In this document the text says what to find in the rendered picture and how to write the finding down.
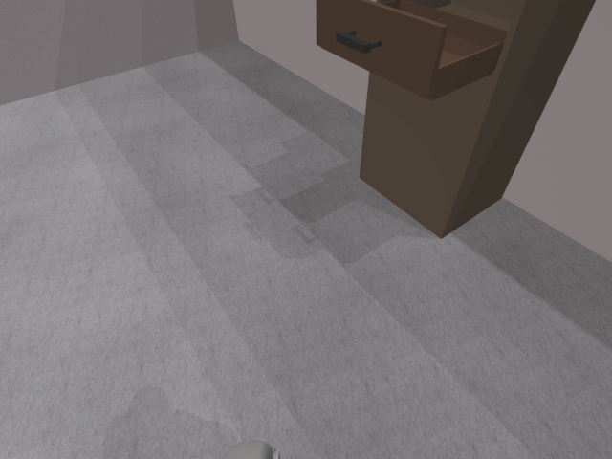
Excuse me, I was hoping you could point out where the left robot thigh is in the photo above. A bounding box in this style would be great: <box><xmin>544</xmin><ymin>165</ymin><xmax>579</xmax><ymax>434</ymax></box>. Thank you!
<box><xmin>223</xmin><ymin>440</ymin><xmax>280</xmax><ymax>459</ymax></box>

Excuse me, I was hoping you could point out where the cabinet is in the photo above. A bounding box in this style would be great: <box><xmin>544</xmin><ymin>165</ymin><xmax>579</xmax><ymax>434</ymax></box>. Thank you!
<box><xmin>360</xmin><ymin>0</ymin><xmax>596</xmax><ymax>239</ymax></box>

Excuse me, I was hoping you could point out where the handle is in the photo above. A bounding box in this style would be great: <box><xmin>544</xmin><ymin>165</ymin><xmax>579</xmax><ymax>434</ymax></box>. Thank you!
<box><xmin>336</xmin><ymin>31</ymin><xmax>382</xmax><ymax>54</ymax></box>

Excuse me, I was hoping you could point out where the drawer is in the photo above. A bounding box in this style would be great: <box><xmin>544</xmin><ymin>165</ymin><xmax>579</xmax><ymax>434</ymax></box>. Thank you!
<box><xmin>317</xmin><ymin>0</ymin><xmax>508</xmax><ymax>101</ymax></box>

